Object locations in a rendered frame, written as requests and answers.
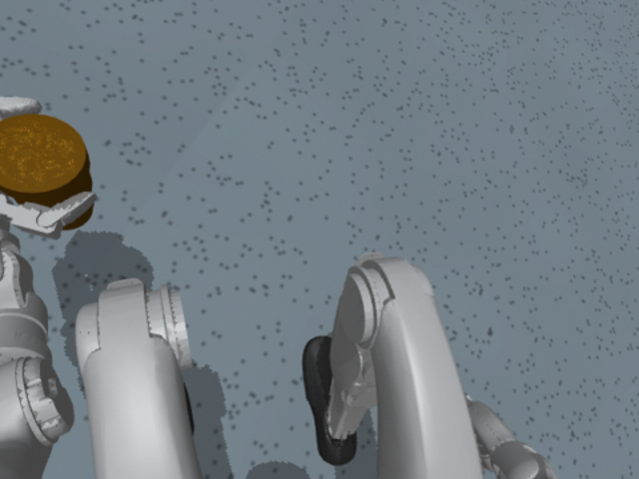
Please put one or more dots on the cup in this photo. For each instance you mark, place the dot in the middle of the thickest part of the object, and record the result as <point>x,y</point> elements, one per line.
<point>43,160</point>

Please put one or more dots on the right robot arm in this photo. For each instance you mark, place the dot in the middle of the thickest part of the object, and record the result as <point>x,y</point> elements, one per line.
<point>517,460</point>

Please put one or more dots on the left robot arm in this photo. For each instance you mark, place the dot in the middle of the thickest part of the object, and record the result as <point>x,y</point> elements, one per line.
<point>35,409</point>

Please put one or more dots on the left robot hand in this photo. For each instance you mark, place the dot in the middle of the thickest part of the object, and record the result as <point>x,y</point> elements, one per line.
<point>33,218</point>

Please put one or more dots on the right robot hand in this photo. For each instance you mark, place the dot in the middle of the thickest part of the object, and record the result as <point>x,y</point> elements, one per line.
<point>490,431</point>

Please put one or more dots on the right robot foot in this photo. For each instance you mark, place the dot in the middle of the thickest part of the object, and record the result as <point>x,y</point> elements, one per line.
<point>317,379</point>

